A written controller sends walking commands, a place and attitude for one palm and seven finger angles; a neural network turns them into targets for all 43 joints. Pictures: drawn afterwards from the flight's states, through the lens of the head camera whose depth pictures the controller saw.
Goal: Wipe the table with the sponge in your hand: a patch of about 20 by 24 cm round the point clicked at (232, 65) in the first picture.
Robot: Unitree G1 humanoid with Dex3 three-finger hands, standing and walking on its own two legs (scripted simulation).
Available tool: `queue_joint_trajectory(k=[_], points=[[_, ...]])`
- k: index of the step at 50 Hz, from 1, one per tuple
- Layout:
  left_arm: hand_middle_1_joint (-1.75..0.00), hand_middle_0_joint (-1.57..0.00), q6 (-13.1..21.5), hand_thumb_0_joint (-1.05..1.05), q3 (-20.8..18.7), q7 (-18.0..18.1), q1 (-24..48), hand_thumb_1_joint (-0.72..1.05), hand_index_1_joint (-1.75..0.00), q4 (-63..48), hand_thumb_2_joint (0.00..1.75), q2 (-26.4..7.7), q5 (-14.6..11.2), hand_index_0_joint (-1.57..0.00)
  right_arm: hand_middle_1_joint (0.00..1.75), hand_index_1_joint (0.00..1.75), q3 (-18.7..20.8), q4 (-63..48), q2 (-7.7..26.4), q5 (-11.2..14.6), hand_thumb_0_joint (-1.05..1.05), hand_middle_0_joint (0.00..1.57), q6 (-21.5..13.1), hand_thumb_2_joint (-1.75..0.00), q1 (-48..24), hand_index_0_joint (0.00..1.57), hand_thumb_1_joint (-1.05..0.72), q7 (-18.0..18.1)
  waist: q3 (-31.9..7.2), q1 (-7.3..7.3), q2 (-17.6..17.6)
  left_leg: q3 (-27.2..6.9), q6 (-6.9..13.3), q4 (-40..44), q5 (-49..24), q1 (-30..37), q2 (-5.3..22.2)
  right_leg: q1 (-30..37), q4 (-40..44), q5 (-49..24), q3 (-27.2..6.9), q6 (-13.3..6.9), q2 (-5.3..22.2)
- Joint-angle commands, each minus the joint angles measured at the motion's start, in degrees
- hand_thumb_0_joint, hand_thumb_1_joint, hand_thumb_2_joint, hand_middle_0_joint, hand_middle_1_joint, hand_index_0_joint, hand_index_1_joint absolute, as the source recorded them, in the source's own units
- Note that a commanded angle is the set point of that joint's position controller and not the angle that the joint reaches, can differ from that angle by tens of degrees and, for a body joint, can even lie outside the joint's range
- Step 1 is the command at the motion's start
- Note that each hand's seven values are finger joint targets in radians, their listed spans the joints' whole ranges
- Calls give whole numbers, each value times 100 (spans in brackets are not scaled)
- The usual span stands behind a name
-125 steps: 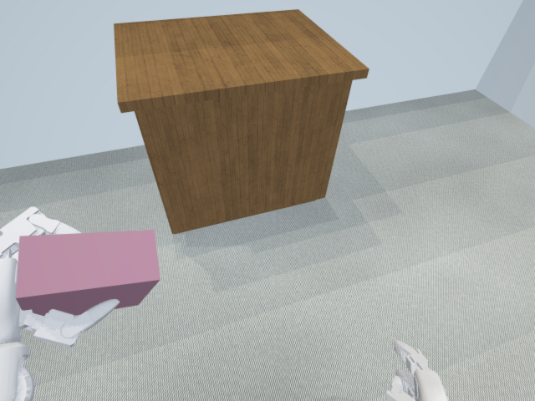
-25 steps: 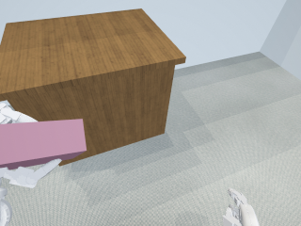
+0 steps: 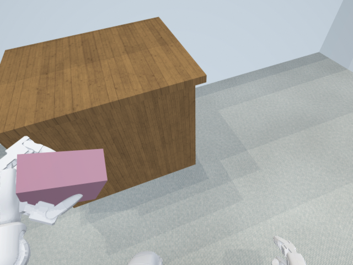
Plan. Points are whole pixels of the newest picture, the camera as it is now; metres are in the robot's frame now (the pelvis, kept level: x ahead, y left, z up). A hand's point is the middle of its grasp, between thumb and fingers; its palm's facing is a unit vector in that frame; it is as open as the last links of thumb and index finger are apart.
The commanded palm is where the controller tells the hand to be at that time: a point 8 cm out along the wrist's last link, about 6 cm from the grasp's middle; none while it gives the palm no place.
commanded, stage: take the last steps up to it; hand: left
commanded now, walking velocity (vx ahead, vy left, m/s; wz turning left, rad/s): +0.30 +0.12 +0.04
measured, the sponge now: (75, 179) +0.23 +0.20 +0.14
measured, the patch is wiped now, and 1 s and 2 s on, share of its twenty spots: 0.00 0.00 0.00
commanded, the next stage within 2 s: come to a stop and stand still in 1.16 s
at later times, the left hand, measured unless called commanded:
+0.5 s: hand (51, 129) +0.32 +0.26 +0.18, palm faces +0.43 -0.82 -0.36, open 9.9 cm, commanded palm +0.25 +0.30 +0.18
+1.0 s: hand (91, 97) +0.41 +0.21 +0.18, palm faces +0.34 -0.81 -0.47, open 9.9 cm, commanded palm +0.35 +0.27 +0.18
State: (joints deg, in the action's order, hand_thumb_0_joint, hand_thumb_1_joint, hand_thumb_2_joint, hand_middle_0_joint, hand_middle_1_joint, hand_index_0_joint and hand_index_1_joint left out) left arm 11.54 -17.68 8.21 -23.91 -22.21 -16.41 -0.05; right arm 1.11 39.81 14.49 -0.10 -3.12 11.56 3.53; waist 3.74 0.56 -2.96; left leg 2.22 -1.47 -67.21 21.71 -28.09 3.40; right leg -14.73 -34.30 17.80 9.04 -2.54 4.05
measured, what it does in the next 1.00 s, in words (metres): walks ahead: left foot, then right foot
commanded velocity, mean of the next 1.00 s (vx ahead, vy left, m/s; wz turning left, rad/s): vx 0.27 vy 0.10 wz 0.02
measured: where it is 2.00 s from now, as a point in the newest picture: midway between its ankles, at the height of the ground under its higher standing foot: outside the picture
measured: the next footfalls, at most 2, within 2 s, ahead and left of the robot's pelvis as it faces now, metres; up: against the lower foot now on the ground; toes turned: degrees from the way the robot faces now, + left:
left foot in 0.34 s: +0.17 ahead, +0.13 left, +0.00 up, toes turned +10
right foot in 0.72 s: +0.21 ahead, -0.10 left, +0.00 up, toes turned -8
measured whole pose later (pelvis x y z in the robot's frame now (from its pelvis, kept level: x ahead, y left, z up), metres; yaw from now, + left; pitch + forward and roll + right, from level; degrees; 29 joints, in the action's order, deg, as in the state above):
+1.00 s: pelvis +0.19 -0.01 +0.01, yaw +1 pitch +0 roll +2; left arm 15.0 -20.1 8.4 -28.5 -31.0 -21.4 -0.3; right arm 3.2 34.3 15.1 -0.3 -3.9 10.5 3.1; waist 5.5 -1.5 1.5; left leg 5.0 -1.3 -45.6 17.3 -26.1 4.3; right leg -11.0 -28.0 16.9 7.9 -2.1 3.6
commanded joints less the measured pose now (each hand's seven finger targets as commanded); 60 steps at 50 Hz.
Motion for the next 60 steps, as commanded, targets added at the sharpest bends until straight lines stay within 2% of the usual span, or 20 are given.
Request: queue_joint_trajectory(k=[1,7,13,15,16,17,19,25,33,35,36,37,41,45,49,53,54,56,57,60], points=[[-160,-120,647,0,-1213,162,199,10,-160,-1755,130,-1685,-53,-120,30,30,159,-1119,276,13,0,20,-271,-90,-629,20,-90,-5,-750,-94,827,-97,-59,70,-527,-1007,232,1284,1639,-2597,-1246,-466,1475],[-160,-120,686,0,-1336,269,-655,10,-160,-1631,130,-1513,-165,-120,30,30,263,-1403,208,8,0,20,-279,-90,-293,20,-90,-74,-1045,47,975,516,58,2418,-670,-413,116,1792,1448,-3152,-1088,-576,1393],[-160,-120,543,0,-1006,333,-65,10,-160,-1578,130,-1358,-158,-120,30,30,306,-1455,267,30,0,20,-306,-90,-132,20,-90,-23,-888,-18,1207,766,183,3647,-846,785,-38,1116,1191,-1691,-1140,-480,1346],[-160,-120,546,0,-838,324,341,10,-160,-1666,130,-1353,-140,-120,30,30,345,-1449,374,42,0,20,-307,-90,-107,20,-90,62,-865,-133,549,764,292,4159,-1095,1833,-69,486,368,-1500,-861,-233,1033],[-160,-120,574,0,-718,311,542,10,-160,-1786,130,-1288,-140,-120,30,30,358,-1462,438,55,0,20,-322,-90,-81,20,-90,88,-954,-229,-159,76,554,4465,-1036,2524,307,-199,-653,-1238,-637,-25,677],[-160,-120,621,0,-718,315,651,10,-160,-1924,130,-1286,-154,-120,30,30,344,-1498,504,61,0,20,-335,-90,-165,20,-90,63,-1106,-157,-1376,-1607,1117,4637,-1768,3317,1454,-1381,-1885,775,-238,258,-3],[-160,-120,631,0,-810,283,832,10,-160,-1567,130,-1641,-62,-120,30,30,152,-1423,331,1,0,20,-431,-90,-290,20,-90,41,-745,-141,-1133,-2667,1649,5224,-1204,2481,2086,-1955,-3435,1731,-825,242,-5],[-160,-120,624,0,-1044,205,258,10,-160,-2382,130,-1534,-105,-120,30,30,218,-1232,321,57,0,20,-667,-90,-288,20,-90,-37,-710,-7,-841,-792,1250,5383,-265,1478,1277,-1412,-2573,409,-506,366,205],[-160,-120,455,0,-885,149,108,10,-160,-1156,130,-1171,-145,-120,30,30,171,-1080,319,40,0,20,-633,-90,-237,20,-90,52,-914,-53,-441,-122,858,4493,-544,1482,1095,27,208,121,196,469,-278],[-160,-120,408,0,-755,144,452,10,-160,-1010,130,-1167,-55,-120,30,30,170,-1100,244,69,0,20,-552,-90,-270,20,-90,74,-1019,-44,487,319,590,3008,-2,901,594,825,1151,-20,-637,178,192],[-160,-120,376,0,-839,162,539,10,-160,-998,130,-1434,-26,-120,30,30,148,-1158,129,75,0,20,-497,-90,-327,20,-90,64,-1028,-61,1939,624,331,1510,578,-267,-18,1402,1670,-245,-2847,-376,1430],[-160,-120,346,0,-969,187,598,10,-160,-968,130,-1622,-78,-120,30,30,115,-1213,200,47,0,20,-524,-90,-574,20,-90,53,-789,90,2237,164,179,274,1109,-1184,-245,1605,1935,-981,-3993,-838,2232],[-160,-120,591,0,-938,146,648,10,-160,-1594,130,-1590,-33,-120,30,30,116,-1070,245,30,0,20,-440,-90,-621,20,-90,-25,-685,-42,883,-284,-5,-208,82,-1059,147,1269,1555,-2411,-2216,-707,1719],[-160,-120,745,0,-1220,215,227,10,-160,-2174,130,-1755,-55,-120,30,30,152,-1224,196,-3,0,20,-330,-90,-597,20,-90,-37,-898,-89,895,145,2,1391,-381,-302,148,1253,1395,-3643,-1019,-501,1391],[-160,-120,691,0,-1412,305,-583,10,-160,-2214,130,-1635,-154,-120,30,30,243,-1481,138,-12,0,20,-347,-90,-461,20,-90,-59,-1147,132,850,596,76,2892,-465,197,-60,1618,1139,-3735,-1168,-581,1339],[-160,-120,604,0,-1288,342,-490,10,-160,-1980,130,-1476,-202,-120,30,30,313,-1505,207,19,0,20,-296,-90,-180,20,-90,-2,-1313,-96,689,825,102,4250,-1542,1688,-230,1076,386,-2713,-833,-189,906],[-160,-120,612,0,-1249,335,-374,10,-160,-1871,130,-1478,-213,-120,30,30,355,-1493,276,49,0,20,-278,-90,-120,20,-90,34,-1363,-153,438,650,218,4414,-1733,2224,-62,748,-158,-2494,-719,-40,717],[-160,-120,625,0,-1030,284,-203,10,-160,-1836,130,-1351,-236,-120,30,30,398,-1559,476,122,0,20,-271,-90,-152,20,-90,11,-1314,-89,-1145,-1801,1224,4565,-3403,3185,1758,-1234,-2073,1695,-332,336,-203],[-160,-120,603,0,-1047,247,-152,10,-160,-1403,130,-1440,-175,-120,30,30,333,-1526,440,98,0,20,-305,-90,-204,20,-90,-14,-981,-112,-961,-2200,1455,4919,-2697,2629,2030,-1524,-2860,2043,-574,286,-250],[-160,-120,592,0,-828,174,526,10,-160,-1899,130,-1431,-113,-120,30,30,298,-1299,393,94,0,20,-382,-90,-302,20,-90,-15,-652,-95,-727,-1445,1426,4884,-2126,2183,1641,-1717,-2717,1184,-696,371,114]])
